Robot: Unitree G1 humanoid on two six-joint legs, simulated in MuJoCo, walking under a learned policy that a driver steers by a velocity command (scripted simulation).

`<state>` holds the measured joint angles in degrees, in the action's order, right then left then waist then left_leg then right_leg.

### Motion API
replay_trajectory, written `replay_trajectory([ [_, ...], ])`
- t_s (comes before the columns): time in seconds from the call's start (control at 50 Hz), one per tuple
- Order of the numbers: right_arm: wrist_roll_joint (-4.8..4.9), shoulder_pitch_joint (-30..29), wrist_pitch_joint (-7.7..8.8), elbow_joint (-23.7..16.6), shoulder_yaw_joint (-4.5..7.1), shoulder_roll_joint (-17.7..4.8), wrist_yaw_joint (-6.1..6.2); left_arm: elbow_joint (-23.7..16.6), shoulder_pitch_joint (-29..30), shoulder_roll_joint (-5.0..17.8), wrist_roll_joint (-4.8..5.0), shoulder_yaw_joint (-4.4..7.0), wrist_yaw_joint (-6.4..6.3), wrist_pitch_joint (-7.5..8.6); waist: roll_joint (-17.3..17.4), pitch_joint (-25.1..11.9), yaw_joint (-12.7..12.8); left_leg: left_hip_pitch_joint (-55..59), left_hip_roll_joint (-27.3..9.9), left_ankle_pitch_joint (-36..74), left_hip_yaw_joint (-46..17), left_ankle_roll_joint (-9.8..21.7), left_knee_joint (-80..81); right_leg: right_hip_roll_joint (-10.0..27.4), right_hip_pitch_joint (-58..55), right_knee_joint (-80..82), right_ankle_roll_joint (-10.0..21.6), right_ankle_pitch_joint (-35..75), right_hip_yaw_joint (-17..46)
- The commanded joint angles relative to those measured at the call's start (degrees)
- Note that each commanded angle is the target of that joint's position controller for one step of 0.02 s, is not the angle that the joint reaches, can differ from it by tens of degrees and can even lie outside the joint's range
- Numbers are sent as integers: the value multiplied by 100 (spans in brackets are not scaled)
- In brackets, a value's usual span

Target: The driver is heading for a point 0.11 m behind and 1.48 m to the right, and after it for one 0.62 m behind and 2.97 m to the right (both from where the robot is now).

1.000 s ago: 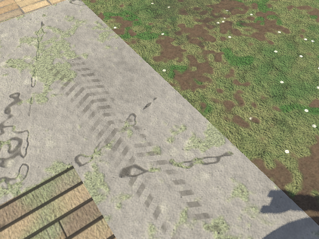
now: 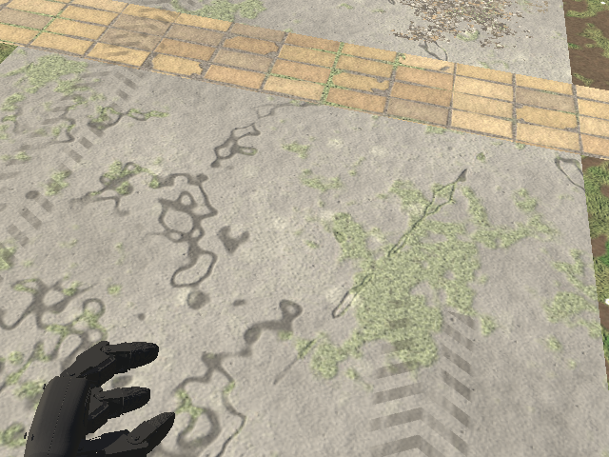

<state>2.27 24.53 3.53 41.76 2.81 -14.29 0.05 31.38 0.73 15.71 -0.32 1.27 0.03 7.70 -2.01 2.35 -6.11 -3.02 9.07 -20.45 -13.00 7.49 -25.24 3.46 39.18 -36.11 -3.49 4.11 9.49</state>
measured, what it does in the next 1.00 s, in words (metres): walks ahead, turning right: right foot, then left foot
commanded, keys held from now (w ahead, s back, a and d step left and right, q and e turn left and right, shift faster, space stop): w+e+shift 0.10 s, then e+shift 0.28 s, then w+e+shift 0.62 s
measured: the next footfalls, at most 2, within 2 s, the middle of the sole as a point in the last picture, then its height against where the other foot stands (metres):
right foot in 0.10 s outside the picture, level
left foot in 0.52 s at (265, 430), level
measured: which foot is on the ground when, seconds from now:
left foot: down 0.00-0.10, up 0.12-0.50, down 0.52-1.00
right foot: up 0.00-0.08, down 0.10-0.52, up 0.54-1.00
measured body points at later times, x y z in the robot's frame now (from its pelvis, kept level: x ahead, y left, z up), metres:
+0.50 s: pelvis +0.35 -0.06 +0.00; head +0.38 -0.06 +0.45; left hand +0.41 +0.23 -0.12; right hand +0.60 -0.31 -0.04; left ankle +0.51 +0.03 -0.72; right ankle +0.28 -0.17 -0.74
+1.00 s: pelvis +0.64 -0.18 -0.03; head +0.66 -0.19 +0.42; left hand +0.97 -0.15 -0.09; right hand +0.44 -0.37 -0.16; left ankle +0.51 +0.03 -0.73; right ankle +0.74 -0.40 -0.69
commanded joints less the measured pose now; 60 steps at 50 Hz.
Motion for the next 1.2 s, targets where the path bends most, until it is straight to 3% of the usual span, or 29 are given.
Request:
replay_trajectory([
  [0.02,34,-185,96,-210,250,-813,94,-446,497,555,166,215,49,107,816,137,59,-1258,-1062,681,-931,537,727,-241,-1634,684,-6,692,-493],
  [0.08,-167,-144,-6,-67,293,-960,70,-271,-252,895,184,422,70,131,1057,-214,436,217,-1488,3776,-792,404,-258,-314,-1743,700,435,-316,-892],
  [0.1,-305,-338,-29,-104,278,-1023,2,-107,-1137,1079,221,531,26,90,1104,-771,969,267,-1394,5317,-524,290,-1268,-435,-2639,566,701,-716,-1130],
  [0.12,-409,-663,-28,-285,171,-796,-15,138,-2557,1165,103,512,12,51,864,-1648,1637,-797,-1210,4979,-357,118,-3252,110,-4533,28,1066,-872,-424],
  [0.14,-82,686,59,-192,10,-106,-45,540,-3028,1713,-84,623,134,52,-2220,-2518,902,-2880,-36,588,256,-498,-5793,1500,-6394,1123,2371,-2175,3057],
  [0.16,-21,640,113,-57,-60,-414,-38,604,-3066,1076,15,493,225,63,-2184,-2196,995,-3763,-231,-820,221,-469,-6106,1568,-6482,1970,2316,-2831,4454],
  [0.2,-218,-1396,286,-585,-22,-865,-51,352,-2064,720,26,377,195,-59,31,-670,1074,-3878,-714,-421,442,-438,-5686,1076,-4767,1752,1858,-254,2701],
  [0.22,-336,-1746,364,-757,-14,-779,-50,364,-1933,824,41,391,227,-69,363,-347,903,-3867,-774,-402,587,-535,-5224,864,-4189,1668,1858,1217,2157],
  [0.28,-411,-1664,338,-823,-60,-565,-33,532,-1834,723,79,324,143,-99,17,-514,510,-3315,-964,-227,669,-802,-3682,456,-3568,1709,1778,2806,1353],
  [0.34,-336,-1982,253,-903,-152,-429,-15,563,-1717,1181,144,483,-34,-290,-165,-719,443,-2308,-534,466,1003,-970,-2051,207,-2575,1798,1725,2910,1045],
  [0.4,-273,-2391,158,-935,-109,-509,-67,598,-1888,1206,238,537,-184,-529,-310,-929,552,-1415,-234,1870,855,-1004,-1020,-50,-2122,1776,1289,1038,1185],
  [0.48,-94,-2415,155,-885,56,-801,-61,456,-1775,905,291,508,-194,-566,-443,-576,510,-934,-709,1687,370,-895,-454,151,-1986,1618,1216,-2082,1956],
  [0.52,-134,-1674,212,-691,198,-931,14,455,-1923,503,252,386,-116,-556,-152,-744,231,299,-1167,885,280,-584,-40,-154,-1397,559,1041,-3079,1694],
  [0.54,-193,-843,220,-593,280,-1175,68,519,-2311,-10,177,229,-64,-540,784,-1406,69,1579,-2272,-430,-946,-185,205,-748,-723,-1409,819,-3935,802],
  [0.56,-326,-587,203,-543,315,-1458,16,169,-2592,106,378,178,-49,-472,2063,-1412,274,2075,-3254,-3244,-3685,467,1250,-815,879,-2654,811,-4006,195],
  [0.58,-240,-992,259,-617,338,-1308,7,276,-2456,595,390,270,-85,-475,1636,-780,329,1487,-3264,-3523,-3968,511,1406,-354,1333,-3507,674,-3329,11],
  [0.62,-156,-1129,297,-571,226,-845,10,428,-2035,810,167,360,-56,-539,552,-183,356,629,-2716,-1625,-2100,149,1310,33,1112,-3738,536,-2435,-109],
  [0.74,-251,-927,382,-139,229,-737,-38,116,-1461,456,292,287,92,-578,630,29,416,4,-2130,525,211,-105,1621,578,1260,-3781,436,-1100,-267],
  [0.84,-377,-625,367,127,192,-865,0,-57,-863,499,293,267,161,-566,468,403,263,137,-2119,1562,1345,-209,1753,466,1538,-2928,350,-47,-426],
  [0.94,-341,-44,237,433,154,-1101,62,-406,181,233,308,117,484,-454,307,846,-21,898,-2223,3112,2203,-564,1631,261,1431,-1400,725,-48,-1304],
  [1.0,-355,-140,115,398,230,-1590,196,-472,-7,455,328,208,553,-461,865,322,477,1004,-2263,7693,2702,-679,630,-488,-228,-951,1043,-716,-2137],
  [1.04,-337,-479,25,250,308,-1829,236,-123,-1724,1041,344,508,488,-561,1241,-560,1532,492,-2485,9237,2620,-475,-1456,-824,-2382,-992,1393,-1391,-2064],
  [1.06,-276,-795,87,83,284,-1710,201,308,-3247,1514,329,775,373,-616,946,-1131,2260,-810,-2204,8009,2547,-500,-3319,-768,-4631,-251,1702,-994,-1464],
  [1.08,-477,-486,267,-45,-11,-626,93,591,-3296,1729,333,747,242,-676,-985,-930,1560,-2975,-1130,-285,2274,-632,-5717,102,-5934,-371,2016,-1221,88],
  [1.1,-172,-161,584,-599,-174,-450,3,188,-2943,1747,159,665,237,-527,-1641,-2300,1040,-4556,-502,-1213,849,-607,-6978,1201,-7059,1173,3263,-3727,3760],
  [1.12,-57,-1223,787,-760,-44,-1137,-24,221,-3148,1283,113,623,216,-444,-513,-1935,1608,-4914,-865,-318,360,-372,-6508,1193,-6637,2152,2772,-4424,4124],
  [1.14,57,-1568,839,-952,-48,-1078,-5,280,-2925,1186,58,574,230,-343,105,-1039,1281,-4907,-1008,72,422,-320,-5925,1104,-5660,2351,2558,-4041,3757],
  [1.16,-64,-1449,810,-824,-75,-936,29,240,-2482,1042,52,517,258,-278,830,-569,855,-4434,-1229,282,392,-409,-5460,912,-4556,2336,2436,-3319,3217],
  [1.2,-202,-954,592,-654,-16,-922,3,129,-1853,844,-11,439,204,-250,550,-133,313,-3706,-1453,394,319,-693,-4856,350,-3162,2429,2391,-2606,2281],
])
